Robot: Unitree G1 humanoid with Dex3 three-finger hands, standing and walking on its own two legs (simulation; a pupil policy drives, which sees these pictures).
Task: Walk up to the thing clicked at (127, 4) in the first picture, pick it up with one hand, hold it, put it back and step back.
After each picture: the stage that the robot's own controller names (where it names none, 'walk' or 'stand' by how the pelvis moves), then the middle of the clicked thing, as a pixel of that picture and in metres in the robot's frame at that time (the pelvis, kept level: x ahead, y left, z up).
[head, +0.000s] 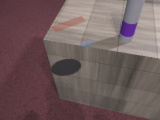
stand; (131, 18) +0.66 -0.20 +0.05
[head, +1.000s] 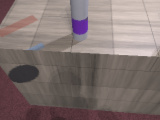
rise first; (79, 13) +0.60 +0.05 +0.08
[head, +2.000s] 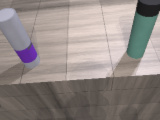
walk; (20, 42) +0.47 +0.26 +0.08
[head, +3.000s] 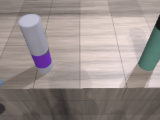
stand; (38, 47) +0.46 +0.19 +0.06
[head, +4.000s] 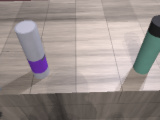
stand; (34, 53) +0.45 +0.21 +0.05
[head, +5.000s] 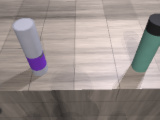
stand; (33, 50) +0.47 +0.21 +0.05
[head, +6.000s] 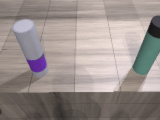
stand; (33, 52) +0.46 +0.21 +0.04
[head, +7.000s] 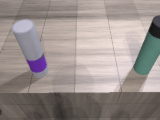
stand; (33, 52) +0.45 +0.21 +0.04
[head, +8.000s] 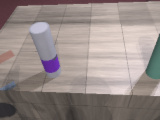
rise first; (47, 53) +0.46 +0.20 +0.05
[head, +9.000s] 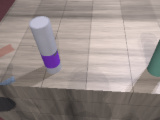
go down; (47, 48) +0.47 +0.19 +0.05
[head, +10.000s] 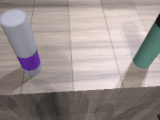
go down; (25, 48) +0.44 +0.18 +0.07
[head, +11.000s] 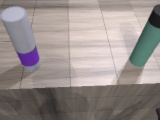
approach; (24, 44) +0.47 +0.19 +0.07
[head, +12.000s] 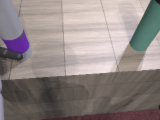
close in; (10, 29) +0.47 +0.20 +0.11
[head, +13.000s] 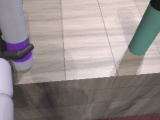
lift; (15, 34) +0.46 +0.19 +0.11
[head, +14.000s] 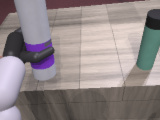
lift; (37, 36) +0.35 +0.13 +0.25
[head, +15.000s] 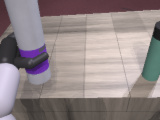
hold; (31, 41) +0.33 +0.16 +0.25
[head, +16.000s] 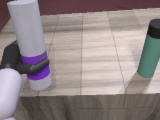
hold; (33, 48) +0.34 +0.16 +0.22
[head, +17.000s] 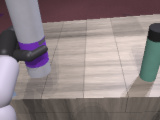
crouch; (30, 34) +0.33 +0.15 +0.28
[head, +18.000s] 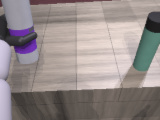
crouch; (20, 23) +0.43 +0.19 +0.23
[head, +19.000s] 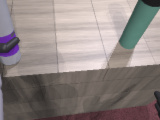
lower; (0, 28) +0.49 +0.21 +0.10
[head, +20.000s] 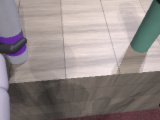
lower; (8, 27) +0.47 +0.20 +0.11
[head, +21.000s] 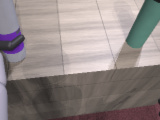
lower; (6, 25) +0.49 +0.20 +0.11
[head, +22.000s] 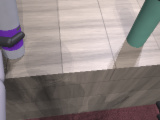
lower; (6, 21) +0.49 +0.20 +0.11
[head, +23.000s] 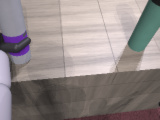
loosen; (13, 27) +0.48 +0.19 +0.11
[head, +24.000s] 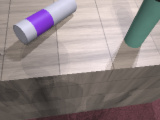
withdraw; (48, 17) +0.57 +0.08 +0.04
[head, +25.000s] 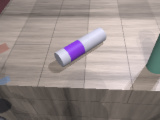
sink last; (81, 46) +0.56 +0.06 -0.01
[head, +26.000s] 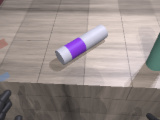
stand; (82, 43) +0.55 +0.05 -0.02
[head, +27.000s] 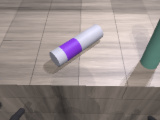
stand; (77, 44) +0.54 +0.05 +0.00
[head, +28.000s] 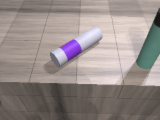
stand; (77, 45) +0.55 +0.04 -0.01
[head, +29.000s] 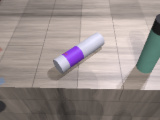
walk; (80, 51) +0.53 +0.04 -0.04
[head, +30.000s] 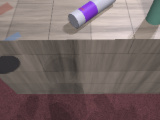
walk; (93, 7) +0.70 -0.02 -0.02
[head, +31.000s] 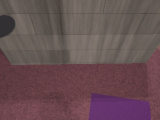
walk; out of the picture +1.00 +0.06 -0.02
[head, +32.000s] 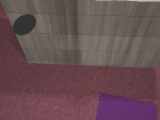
stand; out of the picture +1.11 -0.02 -0.02
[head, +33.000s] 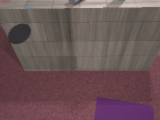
stand; out of the picture +1.10 -0.01 -0.04
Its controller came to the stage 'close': yes
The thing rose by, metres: 0.22
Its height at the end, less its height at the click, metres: -0.09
